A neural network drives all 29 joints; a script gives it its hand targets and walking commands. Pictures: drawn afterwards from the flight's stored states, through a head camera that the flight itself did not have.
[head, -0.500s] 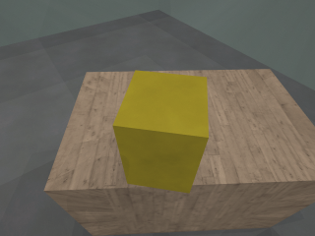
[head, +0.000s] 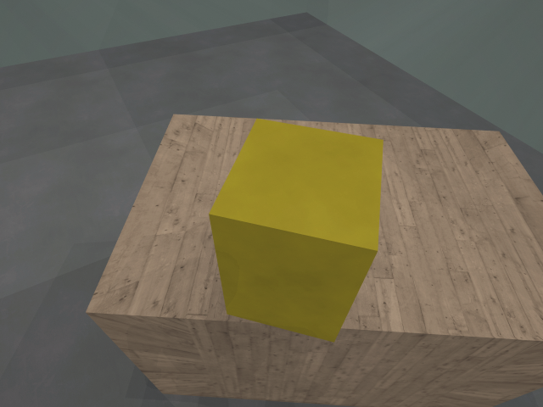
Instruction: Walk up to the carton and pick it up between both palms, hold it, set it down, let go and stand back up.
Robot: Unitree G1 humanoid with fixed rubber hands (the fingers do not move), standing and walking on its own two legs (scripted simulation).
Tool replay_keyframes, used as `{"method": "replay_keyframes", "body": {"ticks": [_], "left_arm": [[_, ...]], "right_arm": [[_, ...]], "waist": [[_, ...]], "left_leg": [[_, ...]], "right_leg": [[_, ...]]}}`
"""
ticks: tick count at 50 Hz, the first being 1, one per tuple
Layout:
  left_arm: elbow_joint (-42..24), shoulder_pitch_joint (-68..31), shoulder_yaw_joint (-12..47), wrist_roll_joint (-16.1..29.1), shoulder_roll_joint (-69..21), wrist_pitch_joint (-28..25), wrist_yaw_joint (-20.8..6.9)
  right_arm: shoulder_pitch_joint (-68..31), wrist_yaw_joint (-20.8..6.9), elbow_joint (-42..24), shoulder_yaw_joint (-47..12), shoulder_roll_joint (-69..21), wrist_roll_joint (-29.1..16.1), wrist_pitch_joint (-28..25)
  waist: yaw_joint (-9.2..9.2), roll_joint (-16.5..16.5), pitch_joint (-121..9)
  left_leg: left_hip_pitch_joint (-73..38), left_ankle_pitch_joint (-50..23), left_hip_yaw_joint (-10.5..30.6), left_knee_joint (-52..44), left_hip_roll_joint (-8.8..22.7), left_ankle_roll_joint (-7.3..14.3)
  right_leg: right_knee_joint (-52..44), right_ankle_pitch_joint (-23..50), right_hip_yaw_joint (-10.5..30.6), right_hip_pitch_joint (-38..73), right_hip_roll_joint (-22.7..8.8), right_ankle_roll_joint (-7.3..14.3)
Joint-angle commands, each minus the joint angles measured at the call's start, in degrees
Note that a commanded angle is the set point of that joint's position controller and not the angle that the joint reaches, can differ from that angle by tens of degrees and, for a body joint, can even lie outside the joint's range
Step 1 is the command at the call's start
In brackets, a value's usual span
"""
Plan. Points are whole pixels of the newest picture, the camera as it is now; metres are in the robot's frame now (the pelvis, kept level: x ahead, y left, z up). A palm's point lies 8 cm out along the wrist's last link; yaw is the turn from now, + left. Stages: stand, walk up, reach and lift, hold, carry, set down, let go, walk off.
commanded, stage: walk up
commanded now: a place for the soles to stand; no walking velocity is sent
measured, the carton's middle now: (297, 235) +0.39 -0.04 +0.02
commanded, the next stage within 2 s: reach and lift in 0.98 s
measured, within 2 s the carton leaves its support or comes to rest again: neither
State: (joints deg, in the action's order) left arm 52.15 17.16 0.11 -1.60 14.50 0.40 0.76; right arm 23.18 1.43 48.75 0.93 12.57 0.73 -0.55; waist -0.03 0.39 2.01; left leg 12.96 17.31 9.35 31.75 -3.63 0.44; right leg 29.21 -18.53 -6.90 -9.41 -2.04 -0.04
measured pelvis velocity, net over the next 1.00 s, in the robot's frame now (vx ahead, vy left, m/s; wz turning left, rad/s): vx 0.02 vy -0.03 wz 0.05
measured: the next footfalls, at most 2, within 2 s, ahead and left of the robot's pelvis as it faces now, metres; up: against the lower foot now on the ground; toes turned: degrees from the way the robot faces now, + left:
none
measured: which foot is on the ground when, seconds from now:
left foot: down 0.00-1.00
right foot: down 0.00-1.00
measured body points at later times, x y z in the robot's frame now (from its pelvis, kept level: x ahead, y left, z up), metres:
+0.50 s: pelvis +0.02 -0.03 +0.00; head +0.03 -0.03 +0.45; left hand +0.04 +0.23 -0.13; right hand +0.09 -0.28 -0.14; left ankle +0.00 +0.10 -0.73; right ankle +0.01 -0.14 -0.73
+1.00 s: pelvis +0.02 -0.03 +0.00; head +0.02 -0.03 +0.45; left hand +0.02 +0.22 -0.14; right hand +0.08 -0.27 -0.14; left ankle +0.00 +0.10 -0.73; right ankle +0.01 -0.14 -0.73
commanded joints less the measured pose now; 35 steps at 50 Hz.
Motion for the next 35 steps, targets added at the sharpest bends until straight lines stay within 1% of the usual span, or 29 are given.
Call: {"method": "replay_keyframes", "body": {"ticks": [1, 3, 4, 5, 6, 7, 8, 9, 10, 11, 12, 13, 14, 15, 16, 17, 18, 19, 20, 21, 22, 24, 25, 27, 29, 32, 33, 34, 35], "left_arm": [[-3.37, 4.07, -2.38, 0.22, 9.58, -1.71, 0.71], [-3.15, 3.51, -2.55, 0.24, 10.91, -1.2, 0.91], [-3.13, 2.73, -2.38, 0.35, 11.29, -0.89, 0.91], [-2.95, 1.93, -2.02, 0.45, 10.94, -0.63, 0.86], [-3.03, 1.15, -1.58, 0.51, 10.71, -0.47, 0.69], [-3.23, 0.67, -1.27, 0.75, 9.98, -0.45, 0.49], [-3.74, 0.65, -0.91, 1.02, 8.45, -0.4, 0.32], [-4.46, 0.23, -0.56, 0.95, 7.36, -0.39, 0.18], [-5.1, 0.36, -0.29, 0.68, 6.31, -0.35, 0.21], [-5.44, -0.04, -0.23, 0.44, 5.61, -0.22, 0.22], [-5.59, 0.01, -0.25, 0.63, 5.01, -0.06, 0.26], [-5.71, 0.17, -0.37, 0.83, 4.46, 0.04, 0.35], [-5.66, 0.2, -0.51, 0.8, 4.46, 0.06, 0.44], [-6.02, 0.35, -0.75, 0.74, 4.72, -0.24, 0.51], [-5.61, 2.47, -1.07, 0.82, 4.89, -0.9, 0.56], [-4.36, 5.07, -1.21, 0.92, 4.89, -1.62, 0.66], [-3.76, 6.07, -1.85, 0.34, 6.96, -2.31, 0.73], [-3.94, 7.02, -2.76, -0.16, 9.76, -2.59, 1.02], [-3.99, 6.15, -2.75, 0.94, 11.52, -2.15, 0.96], [-4.26, 2.94, -2.81, 1.28, 11.8, -1.63, 0.77], [-4.48, 1.0, -2.28, 1.59, 10.46, -1.32, 0.61], [-4.56, 0.77, -1.66, 1.73, 9.49, -1.04, 0.63], [-4.19, 1.23, -1.35, 1.98, 8.39, -1.1, 0.64], [-3.65, 3.2, -1.31, 1.91, 7.97, -1.31, 0.75], [-3.31, 3.75, -1.57, 2.04, 8.03, -1.4, 0.7], [-2.95, 3.64, -1.54, 1.72, 7.1, -1.34, 0.82], [-2.84, 4.32, -1.44, 1.68, 6.89, -1.39, 0.89], [-2.48, 3.95, -1.63, 1.64, 7.55, -1.36, 0.92], [-2.27, 3.37, -1.56, 1.65, 7.13, -1.22, 0.91]], "right_arm": [[1.58, 0.66, -4.24, 2.09, 7.18, 0.04, -1.08], [1.31, 0.92, -4.86, 2.08, 5.86, 0.73, -0.51], [1.17, 0.86, -4.74, 2.11, 5.24, 0.84, -0.35], [1.21, 0.71, -4.74, 2.15, 5.16, 0.9, -0.44], [1.52, 0.51, -5.14, 2.21, 4.97, 1.23, -0.75], [2.89, 0.38, -4.56, 2.58, 5.98, 1.23, -1.23], [4.08, 0.27, -4.26, 3.11, 7.91, 0.94, -1.66], [5.06, 0.25, -3.39, 3.68, 9.9, 0.43, -1.89], [5.72, 0.37, -2.79, 4.06, 11.8, 0.2, -1.92], [5.96, 0.65, -2.81, 4.18, 12.75, -0.06, -1.85], [5.16, 0.94, -2.63, 4.13, 12.78, 0.15, -1.55], [3.53, 1.21, -2.75, 4.09, 12.21, 0.62, -1.11], [3.21, 1.46, -2.8, 3.7, 11.77, 0.9, -0.79], [2.23, 1.57, -2.59, 3.27, 11.4, 0.99, -0.5], [-1.06, 1.53, -2.97, 3.19, 11.6, 0.82, -0.32], [-4.88, 1.25, -3.54, 2.68, 11.28, 0.01, -0.23], [-5.19, 0.84, -3.83, 1.89, 9.5, -0.7, -0.38], [-3.22, 0.53, -4.18, 1.04, 7.54, -0.97, -0.24], [-1.71, 0.91, -3.64, 1.09, 5.78, -0.58, 0.53], [-0.87, 1.04, -2.94, 0.95, 4.63, 0.08, 0.92], [-1.72, 0.78, -2.46, 1.16, 5.1, 0.31, 0.77], [-2.48, 0.28, -2.35, 1.81, 7.22, 0.71, 0.08], [-2.53, 0.17, -1.39, 1.91, 7.81, 0.29, -0.28], [-2.38, 0.25, -0.96, 1.66, 8.12, 0.07, -0.73], [-2.86, 0.46, -0.86, 1.62, 8.51, 0.07, -0.82], [-3.99, 0.54, -0.68, 1.21, 7.92, -0.15, -0.78], [-4.85, 0.54, -0.61, 1.29, 8.15, -0.21, -0.6], [-4.94, 0.55, -0.44, 1.14, 7.8, -0.21, -0.5], [-4.75, 0.55, -0.3, 1.06, 7.63, -0.3, -0.51]], "waist": [[1.6, 0.21, -2.7], [1.59, 2.47, 0.83], [1.25, 5.31, 3.92], [0.92, 5.7, 5.19], [0.35, 5.27, 6.57], [-0.51, 4.68, 4.72], [-0.63, 2.14, 2.66], [-1.38, -1.34, 0.45], [-1.73, -3.77, -1.19], [-2.27, -7.37, -1.25], [-1.98, -9.67, 0.13], [-1.91, -10.16, 1.64], [-2.42, -8.44, 1.4], [-1.83, -7.13, 1.74], [0.07, -6.92, 0.98], [2.09, -6.72, -0.44], [2.05, -3.35, -2.64], [1.43, -0.26, -5.08], [0.33, 1.16, -4.58], [-0.42, 2.65, -1.1], [-0.41, 4.5, 2.57], [-0.47, 5.7, 5.01], [-0.45, 5.89, 4.83], [-0.17, 3.66, 0.88], [0.46, 1.85, -2.22], [0.49, -0.87, -1.18], [0.87, -2.06, -1.08], [0.77, -0.47, -0.1], [0.38, -0.88, 0.74]], "left_leg": [[8.35, -14.3, 1.0, 2.74, 2.4, 0.75], [9.32, -5.24, -3.5, 6.53, 1.81, -0.58], [9.46, -2.13, -4.36, 6.43, 2.46, -0.45], [7.79, -0.84, -4.62, 4.84, 2.88, -0.32], [4.89, -4.94, -3.76, 0.68, 4.36, 0.22], [0.51, -12.14, -1.25, -2.11, 5.38, 1.06], [-2.05, -18.66, 3.15, -3.33, 6.76, 2.15], [-4.53, -22.4, 7.94, -4.56, 8.92, 4.21], [-5.98, -22.97, 13.84, -6.63, 12.16, 7.55], [-6.7, -24.19, 17.08, -8.6, 14.17, 9.94], [-6.83, -24.31, 18.92, -10.22, 15.79, 12.04], [-7.65, -23.4, 18.72, -11.15, 17.01, 13.18], [-9.33, -25.42, 18.26, -10.87, 17.31, 13.29], [-8.47, -28.28, 16.58, -9.94, 16.85, 12.52], [-6.49, -30.38, 12.17, -8.21, 14.79, 10.26], [-2.75, -33.35, 7.22, -5.18, 11.4, 6.86], [2.53, -29.01, 2.16, -1.26, 7.56, 3.13], [6.64, -14.88, -1.63, 2.86, 4.07, -0.05], [2.6, 0.01, -3.45, 3.62, 2.39, -1.48], [1.88, 2.6, -3.81, 2.34, 2.89, -1.41], [2.24, -0.26, -3.55, 0.26, 3.48, -1.17], [-0.89, -6.35, -2.85, -4.2, 5.11, -0.75], [-0.61, -10.31, -2.38, -4.8, 5.28, -0.38], [-1.7, -14.04, -2.69, -4.89, 5.63, -0.06], [-2.73, -13.93, -2.38, -5.37, 5.85, 0.18], [-2.52, -17.38, -1.72, -6.56, 7.22, 1.01], [-2.53, -15.74, -1.98, -6.36, 6.85, 0.93], [-2.07, -14.53, -2.2, -6.67, 7.0, 0.88], [-1.41, -14.5, -1.89, -6.92, 7.08, 0.83]], "right_leg": [[-5.87, 14.44, 10.15, 10.53, -9.16, 5.99], [-9.3, 13.99, 13.45, 6.98, -15.16, 10.34], [-10.68, 14.33, 12.94, 3.62, -16.2, 11.39], [-10.7, 14.16, 11.78, 1.07, -15.97, 11.44], [-8.92, 14.48, 9.25, -2.05, -14.87, 9.92], [-6.37, 13.96, 6.31, -3.53, -12.2, 7.67], [-2.31, 12.89, 3.14, -4.05, -7.83, 4.99], [2.27, 11.69, 0.46, -4.61, -4.28, 2.53], [5.76, 9.3, 1.41, -5.12, -2.33, 1.03], [7.54, 4.01, 1.98, -6.1, -1.11, 0.38], [8.76, -4.93, 2.63, -8.77, 0.17, -0.07], [9.51, -12.1, 3.34, -12.19, 0.27, -0.32], [8.95, -13.46, 4.6, -13.67, 0.03, -0.44], [6.46, -10.76, 5.59, -12.54, -0.43, -0.42], [0.79, -3.84, 6.0, -8.7, -1.09, 0.03], [-7.5, 8.43, 6.1, -1.08, -1.41, 0.53], [-8.08, 21.65, 8.34, 7.04, -3.71, 1.41], [-9.1, 23.55, 15.69, 10.45, -9.73, 3.73], [-10.63, 19.83, 18.93, 4.48, -14.56, 7.77], [-11.5, 13.12, 18.4, 0.53, -14.83, 10.03], [-12.42, 10.61, 17.24, -2.16, -12.9, 9.55], [-11.9, 9.84, 14.17, -6.14, -9.68, 6.35], [-10.73, 14.49, 12.3, -4.19, -7.43, 4.82], [-8.08, 20.28, 10.84, 0.5, -6.46, 4.05], [-7.21, 18.82, 10.03, 2.3, -5.56, 4.0], [-5.55, 19.76, 9.2, 2.29, -4.77, 3.58], [-6.5, 17.92, 9.97, 1.76, -4.7, 3.45], [-6.69, 16.67, 9.87, 1.4, -4.6, 3.29], [-6.43, 16.37, 9.81, 1.04, -4.68, 3.34]]}}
